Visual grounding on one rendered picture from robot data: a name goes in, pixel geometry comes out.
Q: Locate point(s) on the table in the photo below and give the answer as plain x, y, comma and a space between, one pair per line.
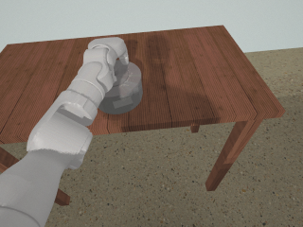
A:
190, 77

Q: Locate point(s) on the left robot hand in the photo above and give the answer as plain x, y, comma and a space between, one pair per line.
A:
119, 47

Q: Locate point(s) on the pot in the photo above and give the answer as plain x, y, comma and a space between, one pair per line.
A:
122, 104

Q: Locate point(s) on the knob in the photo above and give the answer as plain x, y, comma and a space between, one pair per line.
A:
116, 71

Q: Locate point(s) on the left robot forearm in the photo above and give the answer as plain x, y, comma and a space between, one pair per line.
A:
81, 99

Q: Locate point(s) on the robot left upper arm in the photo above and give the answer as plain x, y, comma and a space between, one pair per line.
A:
29, 188

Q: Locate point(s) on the lid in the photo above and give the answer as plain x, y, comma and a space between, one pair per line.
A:
127, 80

